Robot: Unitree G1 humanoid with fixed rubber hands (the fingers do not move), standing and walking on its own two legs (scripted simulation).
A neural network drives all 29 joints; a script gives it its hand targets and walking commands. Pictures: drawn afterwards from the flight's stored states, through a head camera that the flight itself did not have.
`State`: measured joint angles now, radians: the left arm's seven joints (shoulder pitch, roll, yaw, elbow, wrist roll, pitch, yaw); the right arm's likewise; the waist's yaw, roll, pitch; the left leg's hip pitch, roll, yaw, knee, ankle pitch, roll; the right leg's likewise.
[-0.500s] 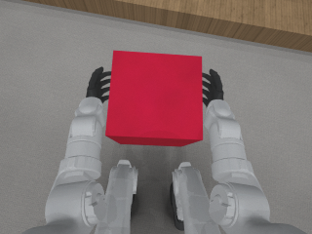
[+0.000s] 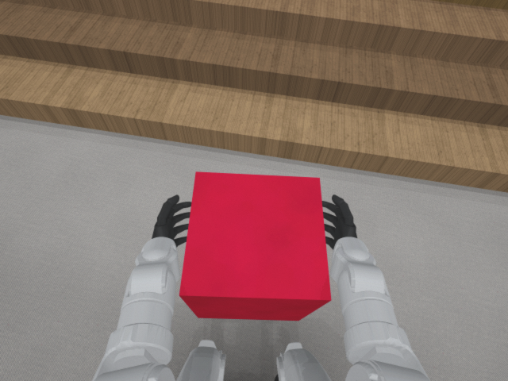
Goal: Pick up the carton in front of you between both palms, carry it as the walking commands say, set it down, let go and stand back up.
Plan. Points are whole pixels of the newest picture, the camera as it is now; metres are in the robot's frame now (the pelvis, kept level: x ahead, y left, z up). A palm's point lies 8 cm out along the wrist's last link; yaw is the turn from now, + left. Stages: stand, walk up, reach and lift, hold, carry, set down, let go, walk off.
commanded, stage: reach and lift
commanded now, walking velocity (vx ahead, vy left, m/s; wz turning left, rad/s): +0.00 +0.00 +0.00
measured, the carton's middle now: (253, 254) +0.36 +0.01 -0.10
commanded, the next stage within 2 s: hold in 1.50 s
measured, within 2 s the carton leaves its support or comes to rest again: neither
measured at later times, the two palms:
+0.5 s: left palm (142, 221) +0.32 +0.15 +0.11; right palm (384, 217) +0.32 -0.15 +0.12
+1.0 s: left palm (137, 216) +0.32 +0.15 +0.12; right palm (386, 214) +0.32 -0.15 +0.13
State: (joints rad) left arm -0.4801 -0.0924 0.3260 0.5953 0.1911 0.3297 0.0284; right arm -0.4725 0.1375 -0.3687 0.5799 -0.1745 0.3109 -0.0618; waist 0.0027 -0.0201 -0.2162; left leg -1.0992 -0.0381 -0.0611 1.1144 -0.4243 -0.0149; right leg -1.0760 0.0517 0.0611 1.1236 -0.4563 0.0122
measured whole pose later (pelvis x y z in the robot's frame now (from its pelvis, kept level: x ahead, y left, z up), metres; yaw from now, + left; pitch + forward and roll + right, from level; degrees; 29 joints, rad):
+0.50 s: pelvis +0.03 +0.00 +0.09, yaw +0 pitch -1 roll +0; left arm -0.26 -0.15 0.26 0.38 0.25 0.57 0.01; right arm -0.28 0.16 -0.28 0.40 -0.25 0.55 -0.02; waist 0.00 -0.01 -0.07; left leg -0.26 -0.02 -0.07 0.50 -0.23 -0.01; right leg -0.24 0.03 0.07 0.51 -0.26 0.00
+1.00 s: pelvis +0.02 +0.00 +0.10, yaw +0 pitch -5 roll +0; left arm -0.32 -0.17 0.30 0.35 0.31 0.63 -0.02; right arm -0.34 0.17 -0.32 0.38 -0.31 0.61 0.02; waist 0.00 -0.01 0.03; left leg -0.16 -0.02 -0.06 0.44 -0.20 0.00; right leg -0.14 0.02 0.08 0.45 -0.22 0.01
